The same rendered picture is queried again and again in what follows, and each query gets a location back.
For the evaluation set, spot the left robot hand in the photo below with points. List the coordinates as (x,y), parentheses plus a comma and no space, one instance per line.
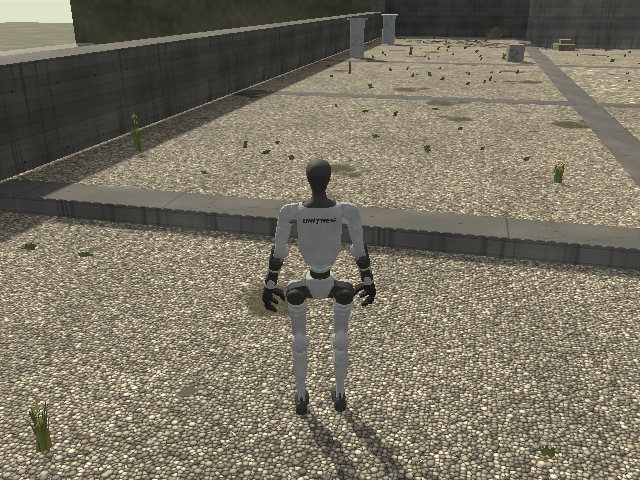
(267,297)

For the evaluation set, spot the robot right upper arm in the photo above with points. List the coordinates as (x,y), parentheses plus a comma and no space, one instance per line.
(351,213)

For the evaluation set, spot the left robot forearm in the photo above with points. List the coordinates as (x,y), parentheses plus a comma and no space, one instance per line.
(273,270)

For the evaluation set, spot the right robot hand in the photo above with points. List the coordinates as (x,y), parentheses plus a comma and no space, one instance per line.
(368,290)

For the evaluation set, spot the robot head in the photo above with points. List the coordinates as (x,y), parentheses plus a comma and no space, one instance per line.
(318,173)

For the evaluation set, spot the right robot forearm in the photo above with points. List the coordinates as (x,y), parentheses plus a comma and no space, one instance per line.
(364,267)

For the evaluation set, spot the robot left upper arm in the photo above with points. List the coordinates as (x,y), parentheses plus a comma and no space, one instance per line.
(287,213)

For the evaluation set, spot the robot right foot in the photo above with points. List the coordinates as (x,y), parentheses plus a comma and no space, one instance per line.
(339,403)

